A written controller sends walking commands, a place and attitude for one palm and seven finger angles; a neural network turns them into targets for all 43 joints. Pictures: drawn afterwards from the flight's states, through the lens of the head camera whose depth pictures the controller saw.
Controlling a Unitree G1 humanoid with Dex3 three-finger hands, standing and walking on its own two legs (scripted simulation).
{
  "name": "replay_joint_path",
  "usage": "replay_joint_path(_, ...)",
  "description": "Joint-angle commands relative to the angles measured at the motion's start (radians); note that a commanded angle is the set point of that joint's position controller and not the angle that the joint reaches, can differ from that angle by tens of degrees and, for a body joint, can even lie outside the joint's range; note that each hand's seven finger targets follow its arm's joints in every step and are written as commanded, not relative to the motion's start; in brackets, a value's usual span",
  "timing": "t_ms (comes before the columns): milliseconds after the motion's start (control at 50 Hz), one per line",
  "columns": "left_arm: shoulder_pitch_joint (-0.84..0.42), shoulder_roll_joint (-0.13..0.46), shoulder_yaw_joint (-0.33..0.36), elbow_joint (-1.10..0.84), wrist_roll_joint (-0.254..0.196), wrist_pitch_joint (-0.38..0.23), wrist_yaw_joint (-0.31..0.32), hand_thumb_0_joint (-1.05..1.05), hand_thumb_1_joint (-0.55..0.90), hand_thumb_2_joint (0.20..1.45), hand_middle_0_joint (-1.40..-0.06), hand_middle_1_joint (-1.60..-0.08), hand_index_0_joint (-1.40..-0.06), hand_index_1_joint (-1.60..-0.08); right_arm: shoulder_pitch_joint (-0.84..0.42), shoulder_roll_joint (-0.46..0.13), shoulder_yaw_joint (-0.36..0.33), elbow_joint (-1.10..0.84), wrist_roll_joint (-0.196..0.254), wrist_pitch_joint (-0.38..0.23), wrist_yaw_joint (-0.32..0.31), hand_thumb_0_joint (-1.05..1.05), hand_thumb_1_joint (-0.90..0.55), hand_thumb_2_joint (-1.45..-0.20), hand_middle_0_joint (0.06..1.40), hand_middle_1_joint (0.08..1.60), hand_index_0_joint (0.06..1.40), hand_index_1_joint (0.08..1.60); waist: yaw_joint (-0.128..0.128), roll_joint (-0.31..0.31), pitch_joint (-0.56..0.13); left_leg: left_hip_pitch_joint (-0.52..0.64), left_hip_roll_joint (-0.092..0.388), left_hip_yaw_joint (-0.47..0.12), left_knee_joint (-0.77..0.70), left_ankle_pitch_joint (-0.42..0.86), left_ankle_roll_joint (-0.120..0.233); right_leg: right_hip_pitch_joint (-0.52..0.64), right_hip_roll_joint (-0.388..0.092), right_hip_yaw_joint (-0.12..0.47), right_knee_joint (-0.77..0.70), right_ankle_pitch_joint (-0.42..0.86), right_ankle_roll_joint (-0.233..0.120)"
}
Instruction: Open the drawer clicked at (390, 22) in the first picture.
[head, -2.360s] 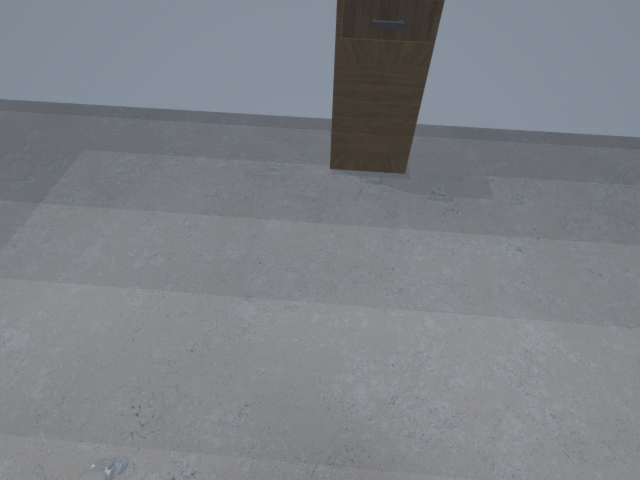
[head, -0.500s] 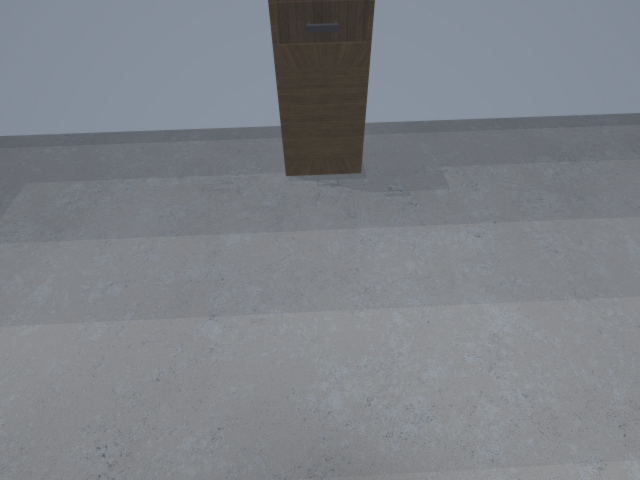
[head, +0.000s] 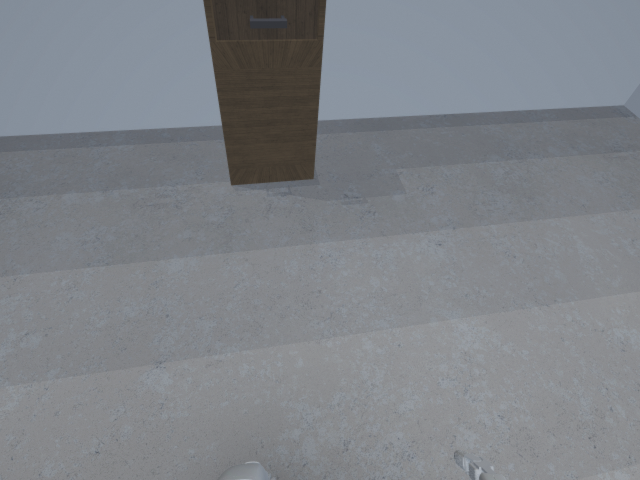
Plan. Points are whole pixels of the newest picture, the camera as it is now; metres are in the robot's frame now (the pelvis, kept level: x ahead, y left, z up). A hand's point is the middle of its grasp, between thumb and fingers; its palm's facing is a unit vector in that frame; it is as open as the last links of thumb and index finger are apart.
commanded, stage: walk to a spot facing it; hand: left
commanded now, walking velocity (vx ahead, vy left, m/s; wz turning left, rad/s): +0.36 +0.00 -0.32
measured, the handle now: (267, 20) +1.36 +0.31 -0.04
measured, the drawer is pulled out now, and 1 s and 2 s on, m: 0.00 0.00 0.00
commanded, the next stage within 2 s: turn to face it in 1.28 s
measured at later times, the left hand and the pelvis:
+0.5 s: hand (274, 325) +0.38 +0.11 -0.15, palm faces -0.27 -0.95 -0.18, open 7.4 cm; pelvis +0.20 -0.03 +0.00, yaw -11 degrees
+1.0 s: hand (250, 308) +0.42 +0.17 -0.18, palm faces -0.18 -0.98 -0.13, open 7.3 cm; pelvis +0.42 -0.01 +0.01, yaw -14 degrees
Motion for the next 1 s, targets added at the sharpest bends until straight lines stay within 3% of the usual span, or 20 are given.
replay_joint_path(0,-0.109,0.065,0.020,-0.113,0.010,-0.013,-0.016,0.000,0.900,0.900,-0.200,-0.300,-0.200,-0.300,0.247,-0.152,-0.040,0.037,0.004,0.000,-0.024,0.000,-0.900,-0.900,0.200,0.300,0.200,0.300,-0.100,0.168,0.027,0.248,0.355,-0.457,-0.489,-0.307,0.107,-0.493,-0.100,-0.027,0.460,0.141,-0.018)
replay_joint_path(40,-0.060,0.030,0.018,-0.092,0.017,0.015,-0.026,0.000,0.900,0.900,-0.200,-0.300,-0.200,-0.300,0.207,-0.100,-0.025,0.044,0.004,-0.013,-0.027,0.000,-0.900,-0.900,0.200,0.300,0.200,0.300,-0.035,0.144,0.048,0.132,0.287,-0.268,-0.495,-0.194,0.065,-0.420,-0.118,-0.037,0.399,0.212,-0.005)
replay_joint_path(80,-0.042,0.021,0.021,-0.095,0.016,0.036,-0.029,0.000,0.900,0.900,-0.200,-0.300,-0.200,-0.300,0.201,-0.103,-0.026,0.044,0.007,-0.021,-0.030,0.000,-0.900,-0.900,0.200,0.300,0.200,0.300,-0.015,0.159,0.022,0.113,0.261,-0.159,-0.506,-0.130,0.073,-0.403,-0.131,-0.052,0.354,0.261,0.009)
replay_joint_path(200,-0.214,0.034,0.019,-0.165,0.019,0.045,-0.043,0.000,0.900,0.900,-0.200,-0.300,-0.200,-0.300,0.286,-0.133,-0.039,0.076,0.007,-0.027,-0.028,0.000,-0.900,-0.900,0.200,0.300,0.200,0.300,-0.047,0.111,0.034,0.294,0.252,-0.055,-0.513,0.027,0.104,-0.514,-0.154,-0.095,0.095,0.360,0.040)
replay_joint_path(340,-0.426,0.032,0.002,-0.214,0.014,0.025,-0.042,0.000,0.900,0.900,-0.200,-0.300,-0.200,-0.300,0.424,-0.143,-0.030,0.140,-0.006,-0.010,-0.027,0.000,-0.900,-0.900,0.200,0.300,0.200,0.300,-0.117,0.141,0.061,0.435,0.269,0.024,-0.422,0.327,0.087,-0.436,-0.099,-0.184,-0.198,0.296,0.002)
replay_joint_path(380,-0.398,0.041,0.002,-0.201,0.012,0.016,-0.040,0.000,0.900,0.900,-0.200,-0.300,-0.200,-0.300,0.424,-0.154,-0.030,0.148,-0.006,-0.004,-0.027,0.000,-0.900,-0.900,0.200,0.300,0.200,0.300,-0.096,0.156,0.033,0.455,0.263,0.060,-0.342,0.492,0.074,-0.338,-0.057,-0.223,-0.252,0.253,-0.023)
replay_joint_path(420,-0.219,0.079,0.013,-0.139,0.016,0.002,-0.032,0.000,0.900,0.900,-0.200,-0.300,-0.200,-0.300,0.407,-0.157,-0.027,0.149,0.003,0.001,-0.025,0.000,-0.900,-0.900,0.200,0.300,0.200,0.300,-0.007,0.118,-0.064,0.380,0.222,0.106,-0.085,0.676,0.034,-0.039,0.002,-0.263,-0.360,0.298,-0.057)
replay_joint_path(440,-0.060,0.145,0.034,-0.091,0.019,-0.009,-0.024,0.000,0.900,0.900,-0.200,-0.300,-0.200,-0.300,0.385,-0.143,-0.022,0.138,0.014,-0.002,-0.016,0.000,-0.900,-0.900,0.200,0.300,0.200,0.300,0.070,0.049,-0.151,0.182,0.191,0.138,0.137,0.529,-0.005,0.239,-0.090,-0.154,-0.366,0.336,-0.096)
replay_joint_path(460,0.083,0.259,0.064,-0.057,0.012,-0.017,-0.008,0.000,0.900,0.900,-0.200,-0.300,-0.200,-0.300,0.390,-0.082,-0.012,0.102,0.028,-0.009,-0.014,0.000,-0.900,-0.900,0.200,0.300,0.200,0.300,0.105,-0.175,-0.287,-0.109,0.052,0.145,0.467,-0.130,-0.053,0.495,-0.383,0.275,-0.440,0.396,-0.211)
replay_joint_path(480,0.099,0.310,0.068,-0.044,-0.012,-0.015,-0.006,0.000,0.900,0.900,-0.200,-0.300,-0.200,-0.300,0.332,-0.104,-0.015,0.079,0.029,-0.008,-0.017,0.000,-0.900,-0.900,0.200,0.300,0.200,0.300,0.098,-0.155,-0.296,-0.222,0.011,0.012,0.656,-0.362,-0.047,0.475,-0.470,0.431,-0.553,0.460,-0.278)
replay_joint_path(500,0.027,0.283,0.061,-0.066,-0.013,-0.015,-0.003,0.000,0.900,0.900,-0.200,-0.300,-0.200,-0.300,0.265,-0.101,-0.027,0.072,0.023,-0.005,-0.015,0.000,-0.900,-0.900,0.200,0.300,0.200,0.300,0.086,-0.108,-0.220,-0.253,0.051,-0.075,0.719,-0.290,-0.042,0.342,-0.448,0.381,-0.582,0.407,-0.254)
replay_joint_path(540,-0.124,0.173,0.032,-0.095,-0.009,-0.020,0.007,0.000,0.900,0.900,-0.200,-0.300,-0.200,-0.300,0.239,-0.076,-0.027,0.078,0.011,0.014,-0.014,0.000,-0.900,-0.900,0.200,0.300,0.200,0.300,-0.004,0.023,-0.048,-0.223,0.119,-0.116,0.635,-0.143,-0.045,0.084,-0.366,0.184,-0.631,0.363,-0.182)
replay_joint_path(600,-0.177,0.108,0.013,-0.095,0.002,-0.033,0.011,0.000,0.900,0.900,-0.200,-0.300,-0.200,-0.300,0.339,-0.036,-0.024,0.113,0.001,0.046,-0.009,0.000,-0.900,-0.900,0.200,0.300,0.200,0.300,-0.084,-0.049,-0.017,-0.101,0.119,-0.083,0.478,-0.092,-0.068,-0.110,-0.286,0.021,-0.683,0.339,-0.145)
replay_joint_path(800,-0.106,0.164,0.022,-0.066,0.005,-0.035,-0.001,0.000,0.900,0.900,-0.200,-0.300,-0.200,-0.300,0.107,-0.071,-0.030,0.005,0.006,0.025,0.026,0.000,-0.900,-0.900,0.200,0.300,0.200,0.300,-0.040,-0.080,0.053,-0.025,0.066,-0.018,0.025,-0.013,-0.057,-0.059,-0.276,0.008,-0.674,0.205,-0.130)
replay_joint_path(860,-0.112,0.163,0.024,-0.062,0.001,-0.026,-0.003,0.000,0.900,0.900,-0.200,-0.300,-0.200,-0.300,0.226,-0.115,-0.038,0.041,0.003,0.011,0.016,0.000,-0.900,-0.900,0.200,0.300,0.200,0.300,-0.107,0.024,0.018,0.258,0.020,0.023,-0.122,-0.015,-0.048,-0.143,-0.216,-0.049,-0.489,0.274,-0.091)
replay_joint_path(880,-0.103,0.123,0.018,-0.073,-0.003,-0.025,-0.008,0.000,0.900,0.900,-0.200,-0.300,-0.200,-0.300,0.359,-0.189,-0.053,0.077,-0.006,0.003,0.003,0.000,-0.900,-0.900,0.200,0.300,0.200,0.300,-0.161,0.177,-0.052,0.436,0.114,-0.130,-0.224,-0.108,-0.006,-0.229,-0.133,-0.110,-0.232,0.327,-0.051)
replay_joint_path(900,-0.089,0.064,0.009,-0.097,-0.013,-0.024,-0.018,0.000,0.900,0.900,-0.200,-0.300,-0.200,-0.300,0.482,-0.308,-0.079,0.101,-0.017,0.000,-0.006,0.000,-0.900,-0.900,0.200,0.300,0.200,0.300,-0.182,0.437,-0.123,0.554,0.368,-0.473,-0.391,-0.197,0.080,-0.405,-0.010,-0.218,0.107,0.022,0.000)
replay_joint_path(920,-0.147,0.101,0.010,-0.119,-0.003,-0.022,-0.011,0.000,0.900,0.900,-0.200,-0.300,-0.200,-0.300,0.498,-0.297,-0.072,0.112,-0.010,0.009,-0.018,0.000,-0.900,-0.900,0.200,0.300,0.200,0.300,-0.193,0.420,-0.130,0.536,0.421,-0.592,-0.460,-0.268,0.109,-0.483,-0.025,-0.098,0.297,-0.057,-0.012)
replay_joint_path(960,-0.199,0.086,0.017,-0.102,0.002,-0.020,-0.023,0.000,0.900,0.900,-0.200,-0.300,-0.200,-0.300,0.347,-0.201,-0.046,0.073,-0.004,0.002,-0.025,0.000,-0.900,-0.900,0.200,0.300,0.200,0.300,-0.133,0.171,-0.006,0.380,0.376,-0.429,-0.471,-0.230,0.092,-0.536,-0.113,-0.052,0.402,0.121,-0.015)
replay_joint_path(980,-0.177,0.070,0.017,-0.084,0.007,-0.013,-0.028,0.000,0.900,0.900,-0.200,-0.300,-0.200,-0.300,0.301,-0.161,-0.034,0.064,-0.003,-0.007,-0.026,0.000,-0.900,-0.900,0.200,0.300,0.200,0.300,-0.100,0.139,0.016,0.317,0.334,-0.318,-0.475,-0.140,0.060,-0.495,-0.129,-0.051,0.385,0.185,-0.006)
